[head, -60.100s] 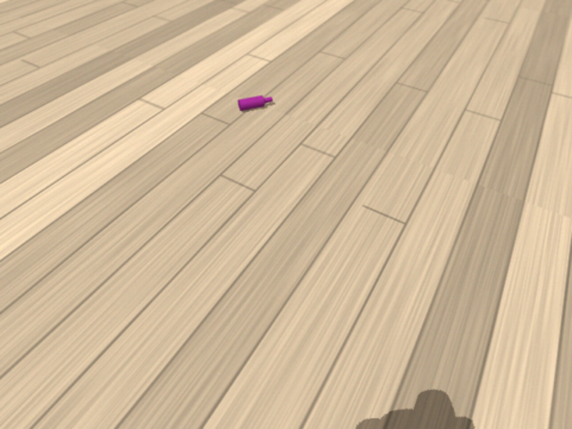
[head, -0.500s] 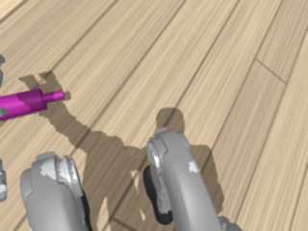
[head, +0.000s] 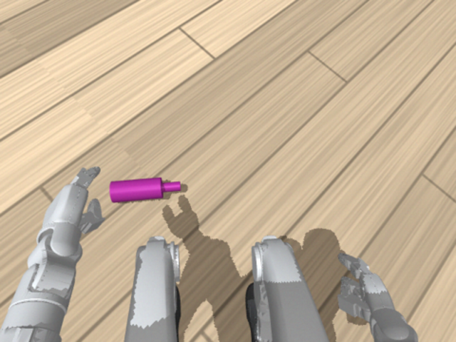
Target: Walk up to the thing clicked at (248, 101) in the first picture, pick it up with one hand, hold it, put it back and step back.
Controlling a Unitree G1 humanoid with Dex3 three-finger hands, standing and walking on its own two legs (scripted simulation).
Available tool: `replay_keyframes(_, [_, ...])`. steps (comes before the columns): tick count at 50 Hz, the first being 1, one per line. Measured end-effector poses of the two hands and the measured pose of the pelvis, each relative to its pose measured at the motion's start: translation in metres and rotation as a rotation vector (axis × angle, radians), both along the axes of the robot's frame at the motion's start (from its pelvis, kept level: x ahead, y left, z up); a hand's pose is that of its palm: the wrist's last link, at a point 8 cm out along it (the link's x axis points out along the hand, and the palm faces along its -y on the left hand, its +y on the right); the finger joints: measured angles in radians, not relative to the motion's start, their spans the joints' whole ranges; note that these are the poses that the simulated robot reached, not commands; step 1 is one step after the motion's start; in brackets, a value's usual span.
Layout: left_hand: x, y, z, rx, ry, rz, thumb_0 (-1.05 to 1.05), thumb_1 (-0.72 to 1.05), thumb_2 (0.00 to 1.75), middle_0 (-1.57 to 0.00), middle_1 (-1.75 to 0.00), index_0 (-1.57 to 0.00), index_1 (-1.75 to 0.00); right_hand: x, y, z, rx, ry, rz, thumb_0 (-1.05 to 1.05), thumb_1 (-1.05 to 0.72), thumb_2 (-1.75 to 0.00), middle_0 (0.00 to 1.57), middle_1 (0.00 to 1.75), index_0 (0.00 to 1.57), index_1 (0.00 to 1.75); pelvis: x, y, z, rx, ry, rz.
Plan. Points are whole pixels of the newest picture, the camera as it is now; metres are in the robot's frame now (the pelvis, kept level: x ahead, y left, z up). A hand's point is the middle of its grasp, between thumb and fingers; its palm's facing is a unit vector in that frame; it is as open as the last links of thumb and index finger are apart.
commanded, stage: home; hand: left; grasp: from above
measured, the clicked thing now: (147, 189) +0.50 +0.22 -0.46
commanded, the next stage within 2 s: none
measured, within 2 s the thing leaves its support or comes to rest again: neither
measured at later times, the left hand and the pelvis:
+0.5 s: hand (49, 255) +0.25 +0.20 +0.10, palm faces +0.13 -0.97 -0.21, open 7.4 cm; pelvis +0.06 +0.00 +0.18, yaw +4 degrees
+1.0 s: hand out of the picture +0.21 +0.20 +0.17, palm faces +0.15 -0.97 -0.19, open 7.4 cm; pelvis +0.07 +0.01 +0.22, yaw +6 degrees
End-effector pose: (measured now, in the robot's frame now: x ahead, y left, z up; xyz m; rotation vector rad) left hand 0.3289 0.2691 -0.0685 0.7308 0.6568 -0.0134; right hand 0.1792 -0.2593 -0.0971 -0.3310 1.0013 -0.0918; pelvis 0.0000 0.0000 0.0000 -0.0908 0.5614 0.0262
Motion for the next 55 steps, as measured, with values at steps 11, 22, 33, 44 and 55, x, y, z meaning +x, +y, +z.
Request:
replay_keyframes(11, [-0.058,-0.009,0.083,-0.27,0.058,0.262,0.01,0.89,0.9,-0.21,-0.3,-0.21,-0.3,0.046,0.034,0.095,0.044,-0.199,0.012,0.01,-0.91,-0.9,0.2,0.3,0.2,0.3,0.016,0.001,0.079,0.014,-0.097,0.03])
replay_keyframes(22, [-0.088,-0.018,0.173,-0.425,0.098,0.437,0.01,0.9,0.9,-0.2,-0.3,-0.21,-0.3,0.039,0.045,0.179,0.032,-0.238,-0.049,0.01,-0.9,-0.9,0.21,0.3,0.2,0.3,0.049,0.002,0.16,0.03,-0.207,0.054])
replay_keyframes(33, [-0.112,-0.022,0.253,-0.454,0.062,0.446,0.01,0.9,0.9,-0.2,-0.3,-0.2,-0.3,0.046,0.035,0.244,-0.013,-0.346,-0.09,0.01,-0.9,-0.9,0.21,0.3,0.2,0.3,0.076,0.007,0.211,0.046,-0.318,0.064])
replay_keyframes(44, [-0.132,-0.021,0.27,-0.465,0.061,0.458,0.01,0.9,0.9,-0.2,-0.3,-0.2,-0.3,0.076,0.043,0.269,-0.001,-0.47,-0.019,0.01,-0.91,-0.9,0.21,0.3,0.2,0.3,0.077,0.007,0.22,0.058,-0.371,0.078])
replay_keyframes(55, [-0.135,-0.02,0.266,-0.468,0.062,0.455,0.01,0.9,0.9,-0.2,-0.3,-0.2,-0.3,0.074,0.049,0.267,0.005,-0.466,0.005,0.01,-0.9,-0.9,0.21,0.3,0.2,0.3,0.074,0.008,0.22,0.058,-0.382,0.079])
